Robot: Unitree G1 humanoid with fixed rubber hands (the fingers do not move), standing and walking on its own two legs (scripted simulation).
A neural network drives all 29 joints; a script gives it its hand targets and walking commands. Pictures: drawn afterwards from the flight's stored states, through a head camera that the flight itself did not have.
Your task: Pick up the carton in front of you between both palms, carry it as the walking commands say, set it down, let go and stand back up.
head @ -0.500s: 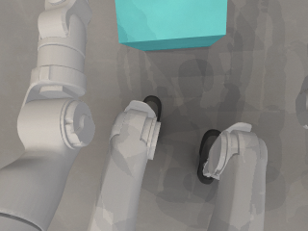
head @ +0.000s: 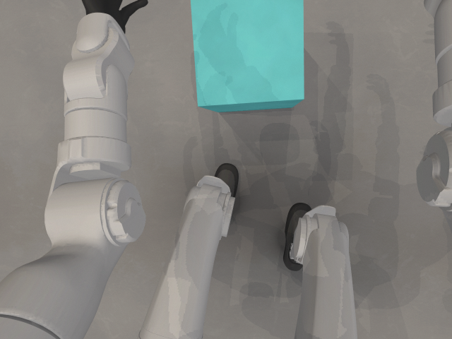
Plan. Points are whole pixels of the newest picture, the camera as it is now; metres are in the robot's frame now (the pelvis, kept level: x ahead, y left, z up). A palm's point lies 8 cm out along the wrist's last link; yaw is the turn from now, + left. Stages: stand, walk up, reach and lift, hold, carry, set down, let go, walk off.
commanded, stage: set down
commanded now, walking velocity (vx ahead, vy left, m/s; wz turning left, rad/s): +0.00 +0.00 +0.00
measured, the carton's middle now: (250, 63) +0.53 +0.11 -0.43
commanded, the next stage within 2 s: let go in 0.20 s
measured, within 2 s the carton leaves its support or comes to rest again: neither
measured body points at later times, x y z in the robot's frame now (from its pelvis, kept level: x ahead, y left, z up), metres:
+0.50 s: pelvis +0.03 +0.01 +0.12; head +0.33 +0.02 +0.46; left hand +0.46 +0.26 +0.01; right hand +0.55 -0.12 +0.01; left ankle +0.13 +0.13 -0.52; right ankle +0.05 -0.12 -0.52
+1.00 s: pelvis +0.09 +0.02 +0.21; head +0.22 +0.02 +0.64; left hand +0.29 +0.27 +0.12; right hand +0.39 -0.17 +0.11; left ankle +0.13 +0.13 -0.52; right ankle +0.05 -0.12 -0.52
